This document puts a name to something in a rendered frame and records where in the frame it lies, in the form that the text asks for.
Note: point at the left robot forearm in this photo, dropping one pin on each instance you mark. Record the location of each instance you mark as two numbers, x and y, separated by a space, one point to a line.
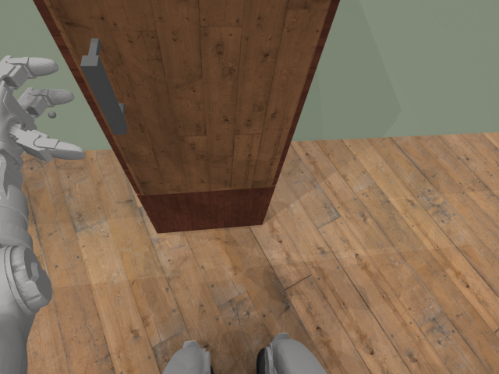
13 203

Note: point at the robot left upper arm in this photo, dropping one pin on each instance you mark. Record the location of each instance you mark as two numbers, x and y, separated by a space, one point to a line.
24 288

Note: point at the right robot shin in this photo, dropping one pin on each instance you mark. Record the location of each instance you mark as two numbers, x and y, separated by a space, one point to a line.
279 336

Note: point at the left robot hand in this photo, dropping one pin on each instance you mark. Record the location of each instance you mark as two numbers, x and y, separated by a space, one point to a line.
31 105

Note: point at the cupboard door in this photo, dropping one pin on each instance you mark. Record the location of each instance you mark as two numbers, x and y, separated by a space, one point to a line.
210 87

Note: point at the left robot shin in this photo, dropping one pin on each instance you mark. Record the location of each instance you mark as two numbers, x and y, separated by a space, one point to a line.
190 343

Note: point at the robot shin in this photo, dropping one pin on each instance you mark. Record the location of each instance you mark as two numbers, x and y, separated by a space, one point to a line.
190 343
279 336

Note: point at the handle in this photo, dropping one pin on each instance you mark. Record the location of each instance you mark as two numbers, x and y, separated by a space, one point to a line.
99 83

